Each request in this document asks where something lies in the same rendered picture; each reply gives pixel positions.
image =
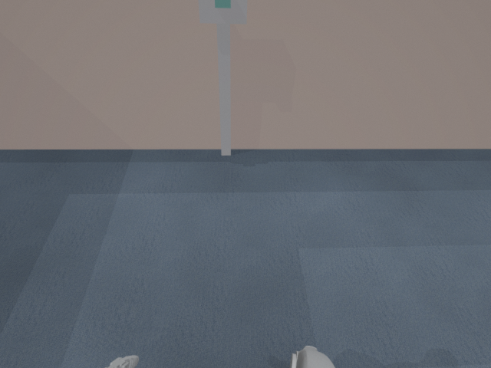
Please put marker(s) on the robot right thigh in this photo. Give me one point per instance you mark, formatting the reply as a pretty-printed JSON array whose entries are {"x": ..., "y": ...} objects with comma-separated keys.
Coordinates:
[{"x": 310, "y": 359}]

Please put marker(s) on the panel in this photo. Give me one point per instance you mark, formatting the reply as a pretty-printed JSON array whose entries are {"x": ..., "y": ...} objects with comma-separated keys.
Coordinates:
[{"x": 223, "y": 17}]

